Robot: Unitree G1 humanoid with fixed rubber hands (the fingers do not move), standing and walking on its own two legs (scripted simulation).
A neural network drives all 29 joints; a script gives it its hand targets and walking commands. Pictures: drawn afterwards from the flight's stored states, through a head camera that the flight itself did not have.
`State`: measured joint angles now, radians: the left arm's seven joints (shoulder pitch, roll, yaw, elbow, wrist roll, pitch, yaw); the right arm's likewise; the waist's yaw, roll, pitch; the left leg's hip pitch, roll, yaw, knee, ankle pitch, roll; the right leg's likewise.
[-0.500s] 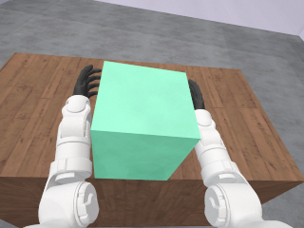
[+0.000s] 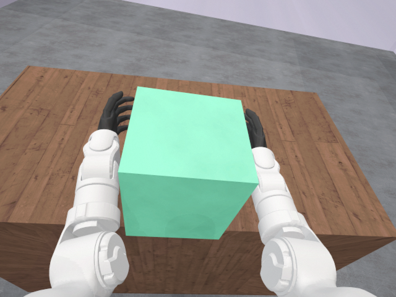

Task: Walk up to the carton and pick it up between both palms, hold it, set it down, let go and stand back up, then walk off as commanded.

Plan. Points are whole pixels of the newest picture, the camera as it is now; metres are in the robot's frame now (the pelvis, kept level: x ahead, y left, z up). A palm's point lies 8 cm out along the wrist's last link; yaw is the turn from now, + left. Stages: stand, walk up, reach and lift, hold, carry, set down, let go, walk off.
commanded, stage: set down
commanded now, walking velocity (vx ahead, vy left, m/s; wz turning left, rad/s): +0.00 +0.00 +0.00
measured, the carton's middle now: (181, 169) +0.36 +0.05 +0.06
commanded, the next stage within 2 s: none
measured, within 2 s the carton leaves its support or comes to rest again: rests again in 1.28 s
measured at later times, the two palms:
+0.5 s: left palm (105, 134) +0.38 +0.21 +0.12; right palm (252, 146) +0.40 -0.09 +0.11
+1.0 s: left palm (101, 137) +0.38 +0.22 +0.11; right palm (248, 146) +0.40 -0.08 +0.10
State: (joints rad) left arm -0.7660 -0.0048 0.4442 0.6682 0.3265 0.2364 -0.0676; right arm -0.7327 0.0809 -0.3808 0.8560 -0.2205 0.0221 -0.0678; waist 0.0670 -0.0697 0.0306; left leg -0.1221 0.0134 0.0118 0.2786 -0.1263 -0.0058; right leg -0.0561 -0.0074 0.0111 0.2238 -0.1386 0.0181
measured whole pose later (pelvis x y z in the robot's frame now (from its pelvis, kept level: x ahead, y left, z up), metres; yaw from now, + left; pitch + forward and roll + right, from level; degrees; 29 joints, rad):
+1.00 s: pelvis +0.01 +0.00 +0.00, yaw +1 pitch -4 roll +0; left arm -0.72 -0.03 0.50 0.67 0.36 0.17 -0.11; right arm -0.70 0.13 -0.48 0.85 -0.34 -0.10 -0.03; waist 0.08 -0.04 0.07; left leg -0.07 0.00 0.00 0.28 -0.14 0.00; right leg 0.00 -0.02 0.00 0.22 -0.16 0.02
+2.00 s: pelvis -0.02 -0.01 -0.01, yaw -1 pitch +6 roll -1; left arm -0.53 0.24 0.13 0.67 -0.16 0.02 0.01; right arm -0.50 -0.21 0.12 0.65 0.31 -0.02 -0.11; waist 0.07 -0.01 -0.04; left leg -0.32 0.04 0.02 0.35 -0.12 -0.01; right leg -0.28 0.02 0.02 0.33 -0.15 0.00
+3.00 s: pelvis -0.01 -0.01 +0.00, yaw -2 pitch -4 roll +0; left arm 0.33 0.28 0.07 -0.26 -0.23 0.28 0.05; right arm 0.39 -0.18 0.00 -0.28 0.23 0.17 -0.07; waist 0.10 -0.02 0.06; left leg -0.07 0.02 0.05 0.26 -0.12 -0.01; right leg -0.06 0.00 0.05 0.29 -0.17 0.00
